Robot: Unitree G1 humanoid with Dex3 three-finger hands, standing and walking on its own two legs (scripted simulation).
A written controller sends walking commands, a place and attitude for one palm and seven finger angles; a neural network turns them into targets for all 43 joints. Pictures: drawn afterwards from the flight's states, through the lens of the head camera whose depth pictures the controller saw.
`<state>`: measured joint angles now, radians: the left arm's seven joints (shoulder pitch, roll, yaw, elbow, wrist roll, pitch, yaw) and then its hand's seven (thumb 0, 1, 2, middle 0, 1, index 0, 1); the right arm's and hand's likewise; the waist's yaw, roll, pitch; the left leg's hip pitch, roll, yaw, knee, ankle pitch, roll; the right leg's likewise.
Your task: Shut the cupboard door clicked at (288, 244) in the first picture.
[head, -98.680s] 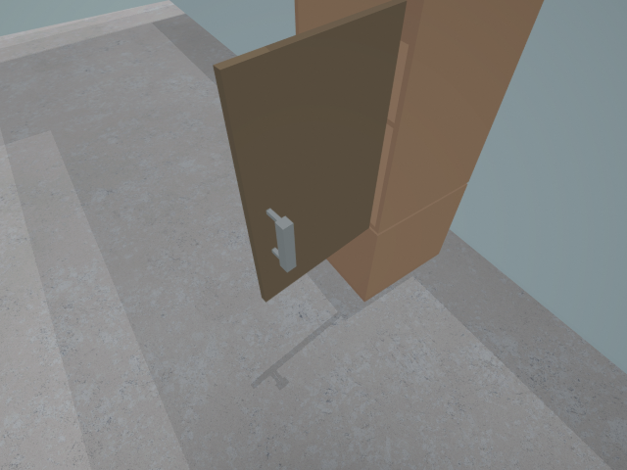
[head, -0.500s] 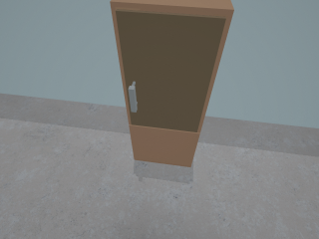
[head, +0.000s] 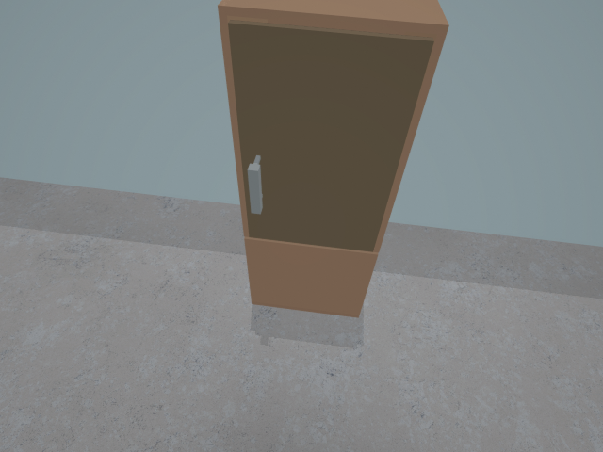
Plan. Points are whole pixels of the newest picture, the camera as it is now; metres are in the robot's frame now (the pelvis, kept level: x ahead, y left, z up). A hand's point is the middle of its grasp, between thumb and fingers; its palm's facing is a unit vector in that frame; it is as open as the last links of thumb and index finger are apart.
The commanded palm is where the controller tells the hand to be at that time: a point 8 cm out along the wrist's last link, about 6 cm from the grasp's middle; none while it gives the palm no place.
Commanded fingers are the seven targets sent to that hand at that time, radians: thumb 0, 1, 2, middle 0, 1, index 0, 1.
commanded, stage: let the arm hang, fingers relaxed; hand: left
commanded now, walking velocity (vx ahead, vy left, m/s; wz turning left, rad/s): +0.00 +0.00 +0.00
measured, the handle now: (257, 184) +0.73 +0.14 -0.12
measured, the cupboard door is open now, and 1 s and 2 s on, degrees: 0 0 0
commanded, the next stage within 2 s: look to check the result in 0.02 s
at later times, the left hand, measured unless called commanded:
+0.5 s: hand out of the picture -0.03 +0.16 -0.18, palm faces +0.04 -0.98 -0.18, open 7.3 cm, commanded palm none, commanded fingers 0.00 0.90 0.90 -0.20 -0.30 -0.20 -0.30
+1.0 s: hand out of the picture -0.01 +0.15 -0.18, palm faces +0.04 -0.98 -0.17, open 7.3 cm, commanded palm none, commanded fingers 0.00 0.90 0.90 -0.20 -0.30 -0.20 -0.30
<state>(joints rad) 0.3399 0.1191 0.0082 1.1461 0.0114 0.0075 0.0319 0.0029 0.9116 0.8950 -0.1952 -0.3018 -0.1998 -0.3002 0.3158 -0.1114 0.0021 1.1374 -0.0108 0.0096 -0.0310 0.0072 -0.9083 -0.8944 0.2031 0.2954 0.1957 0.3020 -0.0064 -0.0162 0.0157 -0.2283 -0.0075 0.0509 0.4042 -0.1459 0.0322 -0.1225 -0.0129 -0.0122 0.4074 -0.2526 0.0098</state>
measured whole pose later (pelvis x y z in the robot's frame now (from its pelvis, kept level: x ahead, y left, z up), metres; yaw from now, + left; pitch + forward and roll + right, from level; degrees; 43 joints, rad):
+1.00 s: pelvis +0.02 -0.01 +0.00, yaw +0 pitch -1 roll +0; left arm 0.32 0.13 0.01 1.14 0.01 -0.01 0.04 0.00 0.91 0.90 -0.19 -0.30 -0.20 -0.30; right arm 0.29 -0.13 0.00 1.14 -0.01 0.00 -0.03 0.01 -0.91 -0.89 0.20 0.30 0.20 0.30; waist -0.01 -0.01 0.04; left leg -0.21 0.01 0.05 0.40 -0.16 0.01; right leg -0.10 0.00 -0.01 0.39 -0.27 -0.01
